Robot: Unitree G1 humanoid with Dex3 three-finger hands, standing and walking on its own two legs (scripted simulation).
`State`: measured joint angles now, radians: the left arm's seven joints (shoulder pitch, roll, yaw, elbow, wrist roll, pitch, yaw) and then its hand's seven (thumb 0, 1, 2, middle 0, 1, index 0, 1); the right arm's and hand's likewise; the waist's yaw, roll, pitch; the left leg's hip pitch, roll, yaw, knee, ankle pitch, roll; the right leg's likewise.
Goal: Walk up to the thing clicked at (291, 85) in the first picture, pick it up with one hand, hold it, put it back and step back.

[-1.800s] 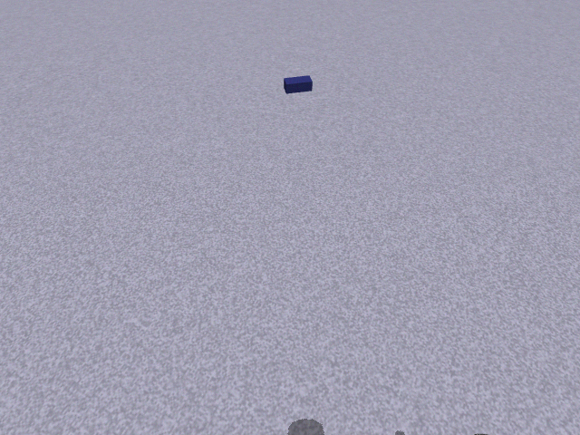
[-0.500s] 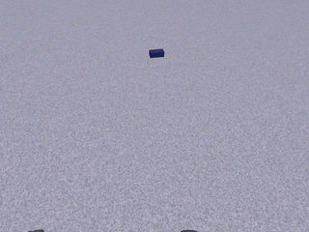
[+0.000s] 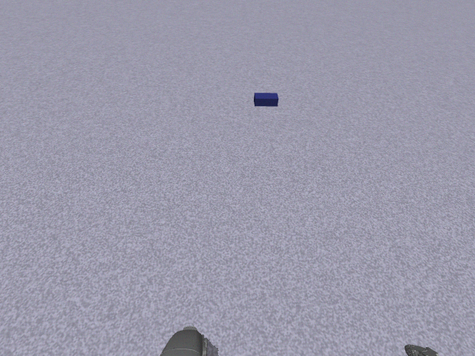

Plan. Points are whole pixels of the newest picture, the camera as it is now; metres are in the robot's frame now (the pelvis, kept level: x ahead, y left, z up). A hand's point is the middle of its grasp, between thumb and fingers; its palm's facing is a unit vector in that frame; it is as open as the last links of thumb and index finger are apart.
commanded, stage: walk up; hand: left
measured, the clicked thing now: (265, 99) +1.93 -0.13 -0.74
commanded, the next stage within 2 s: none
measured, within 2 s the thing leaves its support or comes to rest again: neither
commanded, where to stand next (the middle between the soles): +1.54 -0.47 m, yaw +6 degrees
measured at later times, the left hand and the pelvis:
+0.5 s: hand (154, 218) +0.43 +0.23 -0.13, palm faces -0.03 -0.92 -0.39, open 7.4 cm; pelvis +0.30 -0.07 -0.02, yaw +1 degrees
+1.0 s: hand (198, 188) +0.57 +0.15 -0.18, palm faces +0.06 -0.95 -0.31, open 7.4 cm; pelvis +0.59 -0.12 -0.03, yaw +2 degrees
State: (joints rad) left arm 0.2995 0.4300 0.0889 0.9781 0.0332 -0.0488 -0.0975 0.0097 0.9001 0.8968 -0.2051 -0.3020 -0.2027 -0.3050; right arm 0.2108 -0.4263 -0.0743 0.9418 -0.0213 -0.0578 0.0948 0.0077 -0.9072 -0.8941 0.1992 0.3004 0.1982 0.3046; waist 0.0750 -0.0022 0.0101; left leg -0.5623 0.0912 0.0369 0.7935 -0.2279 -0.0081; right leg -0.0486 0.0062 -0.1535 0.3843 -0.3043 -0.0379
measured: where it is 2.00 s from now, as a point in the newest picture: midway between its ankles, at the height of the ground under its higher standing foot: (297, 192)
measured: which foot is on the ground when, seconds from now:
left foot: up 0.00-0.08, down 0.10-0.52, up 0.54-0.94, down 0.96-1.00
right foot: down 0.00-0.14, up 0.16-0.48, down 0.50-0.96, up 0.98-1.00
